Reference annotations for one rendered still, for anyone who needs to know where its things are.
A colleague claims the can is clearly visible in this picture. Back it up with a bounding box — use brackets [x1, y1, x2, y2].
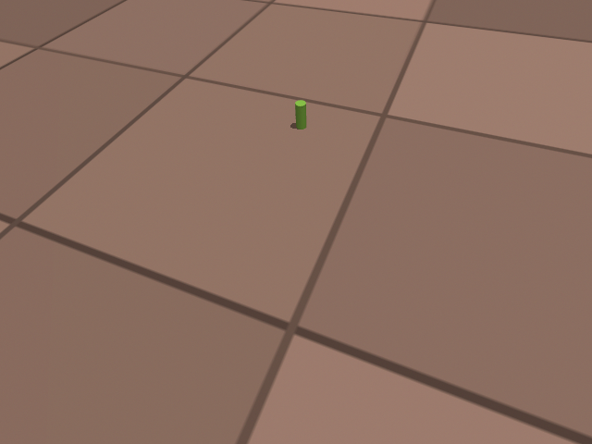
[295, 100, 306, 130]

